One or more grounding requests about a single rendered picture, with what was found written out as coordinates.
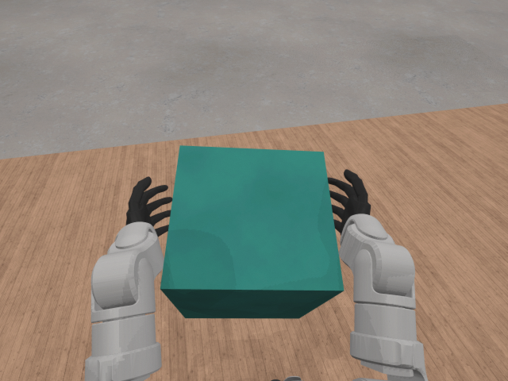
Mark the robot right hand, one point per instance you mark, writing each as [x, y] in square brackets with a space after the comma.
[356, 203]

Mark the carton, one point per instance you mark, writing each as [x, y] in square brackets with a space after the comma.
[251, 234]

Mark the right robot forearm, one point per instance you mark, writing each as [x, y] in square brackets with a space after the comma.
[385, 336]

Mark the left robot forearm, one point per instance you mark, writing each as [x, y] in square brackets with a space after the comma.
[123, 346]

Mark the robot left hand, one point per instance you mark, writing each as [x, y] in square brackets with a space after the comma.
[139, 210]

